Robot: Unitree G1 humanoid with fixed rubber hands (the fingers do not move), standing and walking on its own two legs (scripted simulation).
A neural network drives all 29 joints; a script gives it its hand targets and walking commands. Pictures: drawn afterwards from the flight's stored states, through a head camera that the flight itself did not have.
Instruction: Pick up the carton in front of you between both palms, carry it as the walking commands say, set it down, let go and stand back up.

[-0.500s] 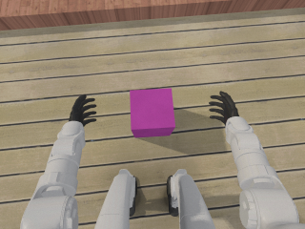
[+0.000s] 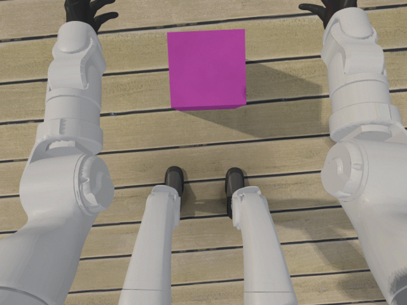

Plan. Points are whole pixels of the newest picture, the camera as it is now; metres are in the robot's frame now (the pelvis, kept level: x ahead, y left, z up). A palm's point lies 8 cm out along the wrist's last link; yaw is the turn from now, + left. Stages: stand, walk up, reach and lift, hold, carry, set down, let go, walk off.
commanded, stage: reach and lift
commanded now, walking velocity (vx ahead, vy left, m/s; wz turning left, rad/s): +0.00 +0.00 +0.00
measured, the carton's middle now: (206, 77) +0.53 +0.00 -0.53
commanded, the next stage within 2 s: none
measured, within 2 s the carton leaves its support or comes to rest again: leaves its support in 1.74 s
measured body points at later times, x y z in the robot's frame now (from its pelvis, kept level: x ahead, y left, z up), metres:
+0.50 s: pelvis -0.03 +0.00 -0.19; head +0.34 +0.00 +0.07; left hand +0.52 +0.20 -0.35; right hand +0.54 -0.19 -0.35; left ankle +0.07 +0.13 -0.62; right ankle +0.06 -0.12 -0.62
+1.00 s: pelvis -0.04 +0.00 -0.29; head +0.35 +0.00 -0.06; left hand +0.53 +0.19 -0.47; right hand +0.54 -0.18 -0.48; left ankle +0.06 +0.13 -0.62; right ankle +0.06 -0.12 -0.62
